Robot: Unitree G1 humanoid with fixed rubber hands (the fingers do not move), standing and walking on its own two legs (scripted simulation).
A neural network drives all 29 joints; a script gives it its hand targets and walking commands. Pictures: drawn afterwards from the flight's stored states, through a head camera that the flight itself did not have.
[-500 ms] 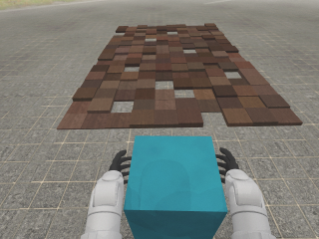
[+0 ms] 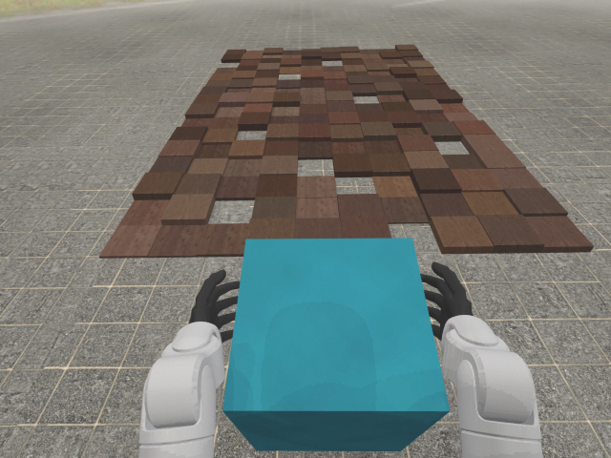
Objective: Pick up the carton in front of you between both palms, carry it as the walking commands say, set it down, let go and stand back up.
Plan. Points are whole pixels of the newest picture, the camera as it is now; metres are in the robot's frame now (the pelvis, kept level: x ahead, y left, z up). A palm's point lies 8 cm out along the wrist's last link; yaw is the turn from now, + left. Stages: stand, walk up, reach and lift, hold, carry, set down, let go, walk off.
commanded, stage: carry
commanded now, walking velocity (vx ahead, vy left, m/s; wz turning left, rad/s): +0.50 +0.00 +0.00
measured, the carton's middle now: (328, 352) +0.28 +0.00 +0.03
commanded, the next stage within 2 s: none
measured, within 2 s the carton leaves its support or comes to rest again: neither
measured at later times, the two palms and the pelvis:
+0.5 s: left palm (238, 222) +0.49 +0.16 +0.09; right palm (414, 216) +0.51 -0.15 +0.09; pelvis +0.28 +0.00 +0.00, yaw +1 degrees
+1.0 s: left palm (261, 131) +0.82 +0.16 +0.10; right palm (389, 130) +0.82 -0.14 +0.11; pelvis +0.60 +0.01 +0.01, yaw -2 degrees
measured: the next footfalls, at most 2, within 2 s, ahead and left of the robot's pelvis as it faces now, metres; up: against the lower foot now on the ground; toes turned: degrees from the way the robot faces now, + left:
right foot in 0.16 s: +0.14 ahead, -0.10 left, +0.00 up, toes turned -9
left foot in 0.56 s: +0.51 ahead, +0.10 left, +0.00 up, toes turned +11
